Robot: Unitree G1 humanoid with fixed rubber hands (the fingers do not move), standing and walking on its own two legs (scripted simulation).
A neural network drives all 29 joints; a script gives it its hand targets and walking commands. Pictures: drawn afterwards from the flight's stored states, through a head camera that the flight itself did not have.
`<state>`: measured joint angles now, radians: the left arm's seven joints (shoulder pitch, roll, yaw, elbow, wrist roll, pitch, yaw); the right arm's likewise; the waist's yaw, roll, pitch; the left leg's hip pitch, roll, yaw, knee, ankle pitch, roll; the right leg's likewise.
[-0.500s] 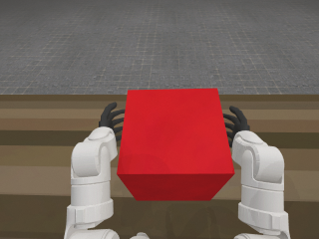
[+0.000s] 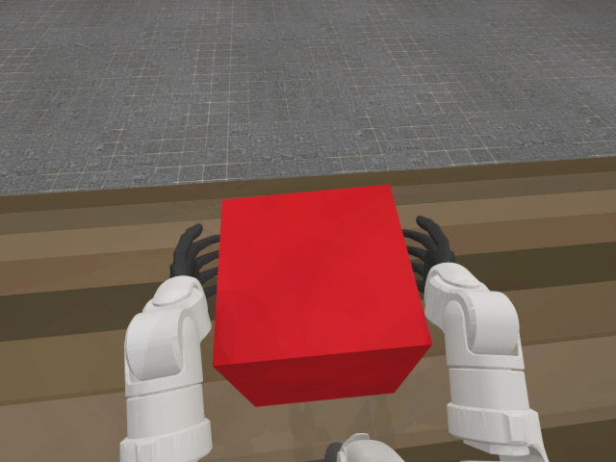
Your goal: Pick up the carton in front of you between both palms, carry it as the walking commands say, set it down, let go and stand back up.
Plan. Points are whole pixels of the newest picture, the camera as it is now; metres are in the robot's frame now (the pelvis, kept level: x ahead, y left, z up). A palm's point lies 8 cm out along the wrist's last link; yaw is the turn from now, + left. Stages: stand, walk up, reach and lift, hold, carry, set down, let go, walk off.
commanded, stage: carry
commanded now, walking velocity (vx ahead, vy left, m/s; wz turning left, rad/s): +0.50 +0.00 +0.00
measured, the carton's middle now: (316, 305) +0.33 -0.03 +0.01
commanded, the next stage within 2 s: none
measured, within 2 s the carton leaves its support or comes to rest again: neither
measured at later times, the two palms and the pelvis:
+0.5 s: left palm (206, 156) +0.72 +0.15 -0.03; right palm (349, 155) +0.70 -0.15 -0.04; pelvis +0.38 +0.01 -0.15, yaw -2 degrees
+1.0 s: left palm (223, 123) +1.06 +0.15 -0.18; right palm (322, 114) +1.08 -0.15 -0.18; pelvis +0.75 -0.02 -0.28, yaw -1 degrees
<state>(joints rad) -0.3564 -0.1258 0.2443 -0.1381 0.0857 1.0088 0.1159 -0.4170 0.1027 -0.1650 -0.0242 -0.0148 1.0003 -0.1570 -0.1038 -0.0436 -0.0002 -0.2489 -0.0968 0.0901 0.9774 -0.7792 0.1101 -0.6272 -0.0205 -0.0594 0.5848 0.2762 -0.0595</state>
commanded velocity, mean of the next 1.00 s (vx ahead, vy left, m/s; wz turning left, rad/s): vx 0.50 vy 0.00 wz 0.00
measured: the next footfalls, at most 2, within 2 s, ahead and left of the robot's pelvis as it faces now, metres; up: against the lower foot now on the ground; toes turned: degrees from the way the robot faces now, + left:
right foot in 0.04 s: +0.20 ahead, -0.07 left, -0.11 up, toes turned -4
left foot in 0.46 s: +0.50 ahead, +0.07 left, -0.22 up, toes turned +1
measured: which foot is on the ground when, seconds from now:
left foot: down 0.00-0.08, up 0.10-0.44, down 0.46-0.88, up 0.90-1.00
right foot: up 0.00-0.02, down 0.04-0.48, up 0.50-0.86, down 0.88-1.00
